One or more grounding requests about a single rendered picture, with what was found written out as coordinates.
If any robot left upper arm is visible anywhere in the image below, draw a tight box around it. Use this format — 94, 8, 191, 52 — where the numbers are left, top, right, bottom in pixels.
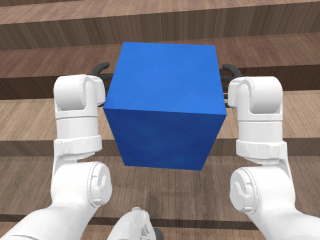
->
0, 161, 113, 240

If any right robot forearm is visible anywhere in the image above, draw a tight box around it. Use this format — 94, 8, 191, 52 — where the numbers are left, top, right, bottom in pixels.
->
228, 76, 296, 203

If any robot left hand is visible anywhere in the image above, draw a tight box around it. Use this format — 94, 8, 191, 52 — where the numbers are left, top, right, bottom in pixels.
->
89, 62, 113, 107

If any left robot foot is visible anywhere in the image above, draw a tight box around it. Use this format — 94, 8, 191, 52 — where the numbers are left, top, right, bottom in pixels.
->
154, 228, 164, 240

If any robot right upper arm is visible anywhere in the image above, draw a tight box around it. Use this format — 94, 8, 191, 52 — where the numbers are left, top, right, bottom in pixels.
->
229, 166, 320, 240

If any left robot forearm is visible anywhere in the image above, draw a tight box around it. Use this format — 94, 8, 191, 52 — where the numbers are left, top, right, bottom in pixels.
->
50, 74, 106, 199

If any carton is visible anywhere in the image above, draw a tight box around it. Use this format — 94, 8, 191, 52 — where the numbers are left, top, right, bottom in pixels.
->
103, 42, 227, 171

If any robot left shin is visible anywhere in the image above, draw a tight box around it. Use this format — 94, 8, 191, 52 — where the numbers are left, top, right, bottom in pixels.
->
132, 207, 156, 240

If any robot right hand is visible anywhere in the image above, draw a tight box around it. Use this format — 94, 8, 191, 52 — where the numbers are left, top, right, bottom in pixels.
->
220, 64, 244, 109

